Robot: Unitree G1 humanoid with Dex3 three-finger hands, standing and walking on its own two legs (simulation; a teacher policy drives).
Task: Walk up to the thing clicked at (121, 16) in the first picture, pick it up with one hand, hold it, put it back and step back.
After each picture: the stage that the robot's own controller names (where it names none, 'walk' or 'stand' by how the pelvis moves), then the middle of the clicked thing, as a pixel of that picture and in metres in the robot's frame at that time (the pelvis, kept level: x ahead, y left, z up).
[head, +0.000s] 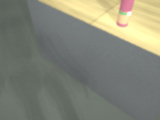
stand; (126, 5) +0.87 -0.23 +0.05
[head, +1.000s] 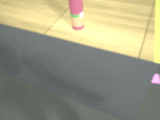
walk; (76, 6) +0.79 +0.08 +0.08
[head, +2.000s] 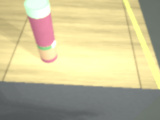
stand; (44, 34) +0.50 +0.16 +0.08
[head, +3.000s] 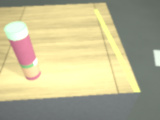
stand; (25, 54) +0.49 +0.24 +0.06
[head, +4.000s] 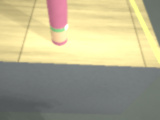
stand; (58, 17) +0.58 +0.11 +0.07
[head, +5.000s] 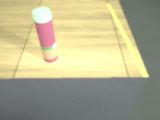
stand; (46, 37) +0.59 +0.18 +0.06
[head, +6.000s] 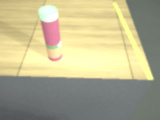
stand; (52, 36) +0.59 +0.16 +0.05
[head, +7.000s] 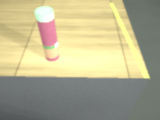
stand; (48, 36) +0.60 +0.17 +0.05
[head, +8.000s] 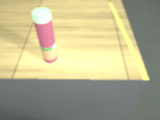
stand; (46, 38) +0.58 +0.18 +0.05
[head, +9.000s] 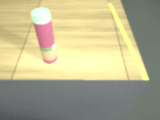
rise first; (45, 38) +0.58 +0.18 +0.05
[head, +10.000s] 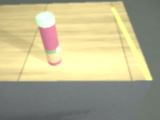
rise first; (50, 41) +0.58 +0.19 +0.05
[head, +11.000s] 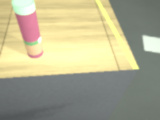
go down; (30, 31) +0.58 +0.18 +0.07
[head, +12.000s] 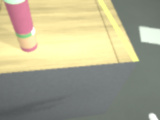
go down; (22, 22) +0.58 +0.18 +0.09
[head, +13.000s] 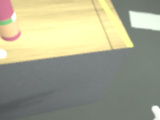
close in; out of the picture +0.58 +0.20 +0.13
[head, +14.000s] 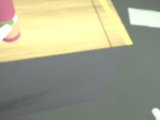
close; (0, 7) +0.56 +0.18 +0.13
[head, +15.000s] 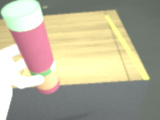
lift; (37, 55) +0.30 +0.12 +0.26
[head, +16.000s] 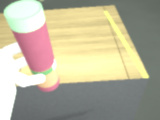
hold; (39, 54) +0.32 +0.12 +0.24
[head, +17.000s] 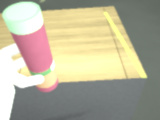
hold; (37, 55) +0.32 +0.13 +0.24
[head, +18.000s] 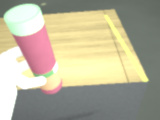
hold; (40, 57) +0.31 +0.12 +0.24
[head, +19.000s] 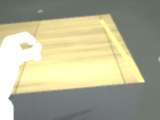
crouch; out of the picture +0.36 +0.13 -0.44
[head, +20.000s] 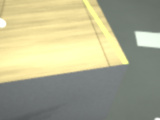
lower; out of the picture +0.35 +0.02 -0.73
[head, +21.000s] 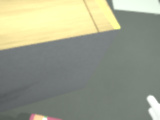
lower; out of the picture +0.31 +0.04 -0.64
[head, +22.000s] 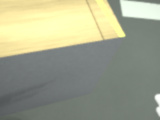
lower; out of the picture +0.27 +0.06 -0.66
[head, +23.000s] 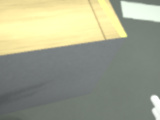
lower; out of the picture +0.24 +0.07 -0.66
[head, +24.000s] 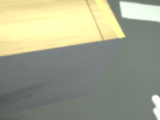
lower; out of the picture +0.22 +0.08 -0.66
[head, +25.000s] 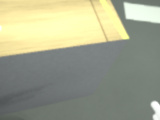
open; out of the picture +0.20 +0.09 -0.66
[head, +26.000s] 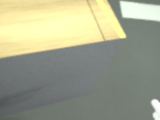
withdraw; out of the picture +0.20 +0.09 -0.66
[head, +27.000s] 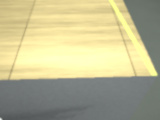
sink last; out of the picture +0.16 +0.07 -0.70
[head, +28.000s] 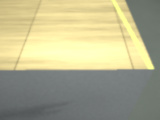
stand; out of the picture +0.22 +0.08 -0.70
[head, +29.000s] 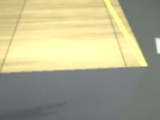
stand; out of the picture +0.22 +0.08 -0.69
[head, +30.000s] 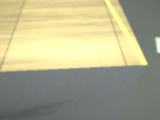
stand; out of the picture +0.25 +0.07 -0.68
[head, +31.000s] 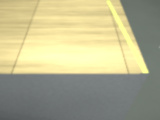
stand; out of the picture +0.30 +0.04 -0.72
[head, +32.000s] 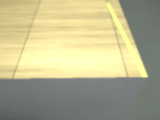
stand; out of the picture +0.33 +0.02 -0.75
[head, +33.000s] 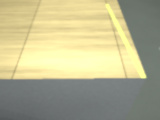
stand; out of the picture +0.38 +0.00 -0.75
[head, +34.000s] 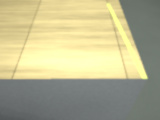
walk; out of the picture +0.37 -0.01 -0.75
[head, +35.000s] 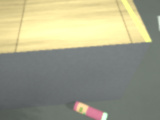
walk; (90, 111) +0.47 -0.03 -0.72
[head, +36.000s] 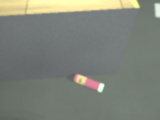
walk; (88, 82) +0.70 -0.03 -0.72
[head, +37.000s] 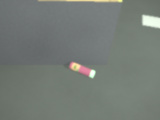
stand; (82, 69) +1.01 -0.01 -0.73
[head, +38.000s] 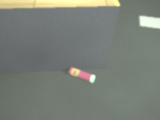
stand; (81, 74) +0.97 +0.00 -0.74
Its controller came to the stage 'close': yes
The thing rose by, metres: 0.19
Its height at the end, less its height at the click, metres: -0.80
